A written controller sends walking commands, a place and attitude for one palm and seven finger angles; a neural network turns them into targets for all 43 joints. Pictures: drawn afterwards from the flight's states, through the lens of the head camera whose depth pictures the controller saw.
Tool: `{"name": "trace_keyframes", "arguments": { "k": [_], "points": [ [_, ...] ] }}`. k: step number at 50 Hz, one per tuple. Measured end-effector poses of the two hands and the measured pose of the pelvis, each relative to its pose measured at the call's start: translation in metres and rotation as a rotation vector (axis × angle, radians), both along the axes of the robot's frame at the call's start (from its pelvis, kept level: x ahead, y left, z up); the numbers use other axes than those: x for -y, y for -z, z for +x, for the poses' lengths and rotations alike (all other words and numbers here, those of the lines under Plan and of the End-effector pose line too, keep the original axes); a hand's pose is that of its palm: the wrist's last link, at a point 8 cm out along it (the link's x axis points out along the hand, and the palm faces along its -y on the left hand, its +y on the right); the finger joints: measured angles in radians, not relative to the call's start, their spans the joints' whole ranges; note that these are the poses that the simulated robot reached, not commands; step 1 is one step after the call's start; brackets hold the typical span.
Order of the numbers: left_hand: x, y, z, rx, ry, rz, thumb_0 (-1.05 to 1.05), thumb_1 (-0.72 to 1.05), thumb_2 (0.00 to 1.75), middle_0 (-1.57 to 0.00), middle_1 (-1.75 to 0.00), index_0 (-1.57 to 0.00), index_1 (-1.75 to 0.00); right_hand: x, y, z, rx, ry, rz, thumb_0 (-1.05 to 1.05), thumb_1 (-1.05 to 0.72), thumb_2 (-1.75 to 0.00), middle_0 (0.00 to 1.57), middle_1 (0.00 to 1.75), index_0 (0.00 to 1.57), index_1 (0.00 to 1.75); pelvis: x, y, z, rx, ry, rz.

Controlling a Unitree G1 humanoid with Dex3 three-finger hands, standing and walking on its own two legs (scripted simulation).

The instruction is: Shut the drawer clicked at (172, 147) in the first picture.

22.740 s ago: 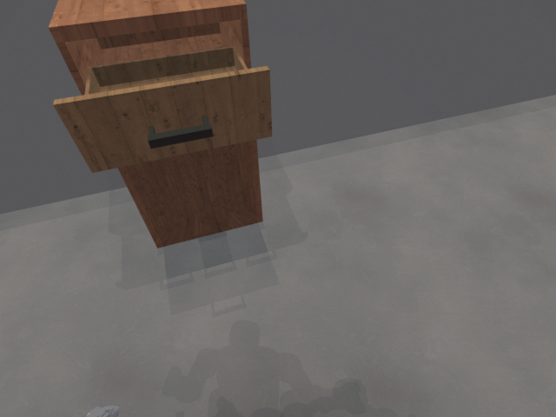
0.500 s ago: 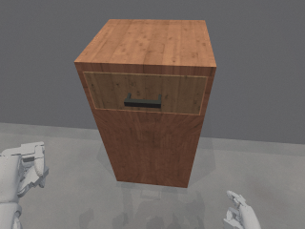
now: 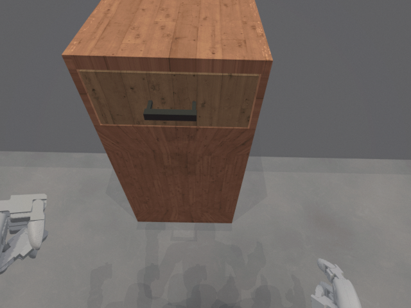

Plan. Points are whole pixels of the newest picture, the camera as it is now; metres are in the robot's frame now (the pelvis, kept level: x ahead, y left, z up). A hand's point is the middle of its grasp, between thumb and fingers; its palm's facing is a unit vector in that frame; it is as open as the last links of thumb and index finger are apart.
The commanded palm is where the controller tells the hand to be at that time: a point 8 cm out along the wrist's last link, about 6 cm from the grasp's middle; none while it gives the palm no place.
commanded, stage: step back with the hand held close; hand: left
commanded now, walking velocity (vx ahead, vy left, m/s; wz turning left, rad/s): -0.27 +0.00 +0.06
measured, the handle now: (171, 109) +0.58 +0.13 +0.03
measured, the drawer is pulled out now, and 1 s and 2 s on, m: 0.00 0.00 0.00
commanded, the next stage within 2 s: stop stepping back and stand still in 0.86 s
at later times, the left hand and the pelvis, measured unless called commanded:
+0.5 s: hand out of the picture +0.13 +0.26 +0.17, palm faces +0.34 -0.80 -0.50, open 3.3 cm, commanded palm +0.06 +0.30 +0.18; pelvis -0.05 +0.01 +0.00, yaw +3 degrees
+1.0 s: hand out of the picture +0.00 +0.21 +0.20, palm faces +0.29 -0.78 -0.55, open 3.2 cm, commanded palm -0.04 +0.26 +0.18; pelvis -0.17 -0.02 +0.00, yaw -1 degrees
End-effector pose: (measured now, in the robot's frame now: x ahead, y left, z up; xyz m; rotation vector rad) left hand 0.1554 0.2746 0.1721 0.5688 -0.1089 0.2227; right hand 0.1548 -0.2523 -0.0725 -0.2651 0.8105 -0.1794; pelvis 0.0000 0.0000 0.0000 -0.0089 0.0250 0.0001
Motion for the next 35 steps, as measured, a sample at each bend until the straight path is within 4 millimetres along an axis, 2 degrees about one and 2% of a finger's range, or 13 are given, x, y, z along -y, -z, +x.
{"name": "trace_keyframes", "arguments": {
  "k": [3, 6, 12, 16, 19, 22, 28, 31, 35],
  "points": [
    [-0.005, -0.015, -0.011, 0.069, -0.014, 0.045, 0.02, 0.89, 0.9, -1.4, -1.6, -1.4, -1.6, -0.004, 0.0, -0.003, 0.019, -0.014, -0.001, 0.02, -0.91, -0.9, 0.2, 0.3, 0.2, 0.3, 0.0, 0.002, -0.007, 0.007, -0.002, 0.007],
    [-0.008, -0.021, -0.021, 0.113, -0.042, 0.055, 0.02, 0.89, 0.9, -1.4, -1.6, -1.4, -1.6, -0.009, 0.002, -0.004, 0.05, -0.028, 0.015, 0.02, -0.91, -0.9, 0.2, 0.3, 0.2, 0.3, 0.0, 0.004, -0.015, 0.016, -0.001, 0.012],
    [-0.006, -0.002, -0.036, 0.086, -0.088, -0.006, 0.01, 0.89, 0.9, -1.4, -1.6, -1.4, -1.6, -0.016, 0.006, -0.012, 0.073, -0.043, 0.051, 0.01, -0.91, -0.9, 0.2, 0.3, 0.2, 0.3, 0.002, 0.006, -0.031, 0.013, -0.007, -0.006],
    [-0.002, 0.011, -0.044, 0.085, -0.065, -0.077, 0.01, 0.89, 0.9, -1.4, -1.6, -1.4, -1.6, -0.017, 0.004, -0.028, 0.032, -0.052, 0.028, 0.01, -0.91, -0.9, 0.2, 0.3, 0.2, 0.3, 0.002, 0.006, -0.04, 0.002, -0.031, -0.025],
    [-0.005, 0.011, -0.049, 0.12, -0.028, -0.084, 0.02, 0.89, 0.9, -1.4, -1.6, -1.4, -1.6, -0.017, 0.0, -0.042, 0.003, -0.054, -0.016, 0.01, -0.91, -0.9, 0.21, 0.3, 0.2, 0.3, -0.001, 0.008, -0.046, 0.004, -0.051, -0.037],
    [-0.013, 0.002, -0.055, 0.148, 0.0, -0.023, 0.02, 0.89, 0.9, -1.4, -1.6, -1.4, -1.6, -0.019, -0.004, -0.051, 0.004, -0.046, -0.045, 0.02, -0.91, -0.9, 0.2, 0.3, 0.2, 0.3, -0.006, 0.007, -0.051, 0.007, -0.047, -0.036],
    [-0.036, -0.032, -0.066, 0.217, -0.041, 0.054, 0.01, 0.89, 0.9, -1.4, -1.6, -1.4, -1.6, -0.033, -0.014, -0.058, 0.021, -0.053, -0.032, 0.02, -0.91, -0.9, 0.2, 0.3, 0.2, 0.3, -0.013, -0.006, -0.058, -0.043, -0.049, -0.074],
    [-0.038, -0.025, -0.071, 0.19, -0.052, 0.015, 0.01, 0.89, 0.9, -1.4, -1.6, -1.4, -1.6, -0.04, -0.018, -0.059, 0.031, -0.066, -0.014, 0.02, -0.91, -0.9, 0.2, 0.3, 0.2, 0.3, -0.013, -0.01, -0.067, -0.071, -0.019, -0.075],
    [-0.023, -0.003, -0.077, 0.124, -0.008, -0.073, 0.01, 0.9, 0.9, -1.4, -1.6, -1.4, -1.6, -0.046, -0.022, -0.064, 0.053, -0.116, -0.01, 0.01, -0.91, -0.9, 0.21, 0.3, 0.2, 0.3, -0.009, -0.011, -0.087, -0.09, -0.006, -0.071]
  ]
}}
